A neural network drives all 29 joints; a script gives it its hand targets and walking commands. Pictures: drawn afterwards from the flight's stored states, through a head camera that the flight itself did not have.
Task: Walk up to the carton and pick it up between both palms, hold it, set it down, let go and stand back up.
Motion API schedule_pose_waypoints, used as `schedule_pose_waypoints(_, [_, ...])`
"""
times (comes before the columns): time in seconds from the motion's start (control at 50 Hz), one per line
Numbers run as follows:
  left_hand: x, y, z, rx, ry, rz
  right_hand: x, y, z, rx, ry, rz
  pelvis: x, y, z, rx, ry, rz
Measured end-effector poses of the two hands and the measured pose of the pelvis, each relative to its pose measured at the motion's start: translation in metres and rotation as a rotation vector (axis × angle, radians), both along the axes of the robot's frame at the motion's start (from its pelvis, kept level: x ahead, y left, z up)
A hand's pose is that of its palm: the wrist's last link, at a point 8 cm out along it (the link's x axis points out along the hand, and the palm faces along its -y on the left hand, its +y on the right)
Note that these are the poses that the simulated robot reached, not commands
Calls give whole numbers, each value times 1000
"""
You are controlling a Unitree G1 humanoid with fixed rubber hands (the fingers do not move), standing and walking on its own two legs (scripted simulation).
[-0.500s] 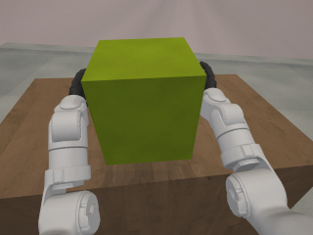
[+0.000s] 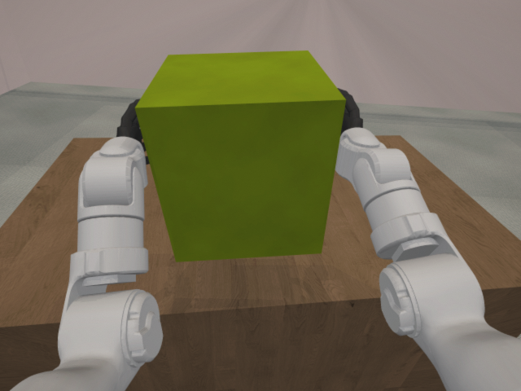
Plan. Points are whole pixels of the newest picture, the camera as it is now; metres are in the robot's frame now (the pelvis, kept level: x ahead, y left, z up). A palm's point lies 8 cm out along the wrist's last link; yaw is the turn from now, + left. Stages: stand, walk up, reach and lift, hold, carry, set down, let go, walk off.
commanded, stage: hold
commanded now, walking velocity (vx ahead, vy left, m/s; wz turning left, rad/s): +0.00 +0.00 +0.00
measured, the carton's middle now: (244, 153) +0.40 +0.00 +0.25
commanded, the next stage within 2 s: none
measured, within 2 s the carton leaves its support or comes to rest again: neither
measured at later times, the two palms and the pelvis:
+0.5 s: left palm (131, 151) +0.37 +0.16 +0.27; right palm (350, 136) +0.38 -0.15 +0.29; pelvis +0.01 +0.00 +0.00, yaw +0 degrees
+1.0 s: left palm (127, 142) +0.37 +0.16 +0.28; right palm (350, 132) +0.38 -0.15 +0.29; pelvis +0.00 +0.00 +0.00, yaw +0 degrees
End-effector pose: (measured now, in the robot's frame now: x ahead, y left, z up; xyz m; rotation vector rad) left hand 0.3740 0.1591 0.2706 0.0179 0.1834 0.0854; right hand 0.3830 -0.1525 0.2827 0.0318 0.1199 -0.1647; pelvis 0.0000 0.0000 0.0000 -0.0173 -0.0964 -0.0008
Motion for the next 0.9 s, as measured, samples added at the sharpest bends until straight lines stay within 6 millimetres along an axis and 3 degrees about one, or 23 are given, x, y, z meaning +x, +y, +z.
schedule_pose_waypoints(0.46, [-3, -1, 1, -17, -11, 0, -3, -1, 7, -5, -2, 2, 8, 1, 0, -5, -3, -1])
schedule_pose_waypoints(0.9, [-6, 0, 11, -12, 2, 2, -7, 0, 11, -2, 19, 1, -2, -2, 0, 1, 6, -4])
